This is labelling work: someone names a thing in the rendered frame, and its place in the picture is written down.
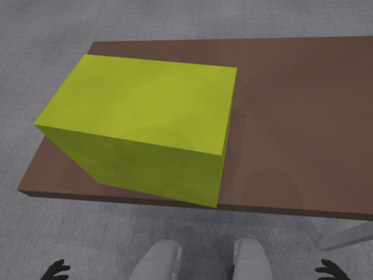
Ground right robot shin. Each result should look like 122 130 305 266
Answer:
243 234 255 239

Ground carton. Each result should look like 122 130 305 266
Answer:
34 54 237 208

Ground table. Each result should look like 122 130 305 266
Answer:
17 36 373 251

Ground robot right hand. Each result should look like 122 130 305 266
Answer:
315 259 351 280

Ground left robot thigh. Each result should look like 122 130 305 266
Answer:
128 240 182 280

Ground robot left hand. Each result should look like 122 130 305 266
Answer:
40 259 71 280

